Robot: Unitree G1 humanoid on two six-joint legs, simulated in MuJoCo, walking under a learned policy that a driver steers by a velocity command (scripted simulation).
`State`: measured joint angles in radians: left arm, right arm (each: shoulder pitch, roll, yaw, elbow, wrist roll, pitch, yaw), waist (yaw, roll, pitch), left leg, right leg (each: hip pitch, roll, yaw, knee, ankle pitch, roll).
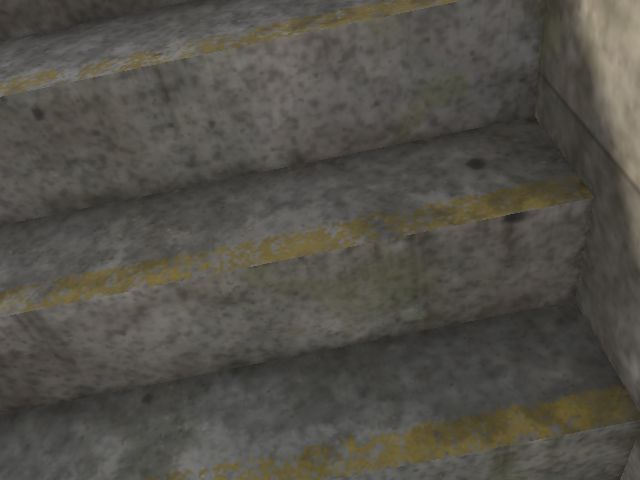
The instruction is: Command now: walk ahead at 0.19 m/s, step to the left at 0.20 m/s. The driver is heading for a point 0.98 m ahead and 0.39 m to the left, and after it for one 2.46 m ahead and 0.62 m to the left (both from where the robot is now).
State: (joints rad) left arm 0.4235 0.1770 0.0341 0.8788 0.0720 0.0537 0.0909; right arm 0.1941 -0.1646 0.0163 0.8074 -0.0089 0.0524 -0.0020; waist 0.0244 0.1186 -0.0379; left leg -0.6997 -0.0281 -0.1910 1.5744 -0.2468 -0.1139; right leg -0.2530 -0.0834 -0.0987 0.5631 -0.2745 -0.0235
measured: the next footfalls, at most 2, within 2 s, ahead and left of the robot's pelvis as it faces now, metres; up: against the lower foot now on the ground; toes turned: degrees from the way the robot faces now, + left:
left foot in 0.22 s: +0.05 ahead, +0.16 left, +0.00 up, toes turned +4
right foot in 0.62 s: +0.17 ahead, -0.13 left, +0.21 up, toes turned -8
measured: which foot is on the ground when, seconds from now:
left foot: up 0.00-0.20, down 0.22-0.70, up 0.72-0.96, down 0.98-1.00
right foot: down 0.00-0.22, up 0.24-0.60, down 0.62-0.98, up 1.00-1.00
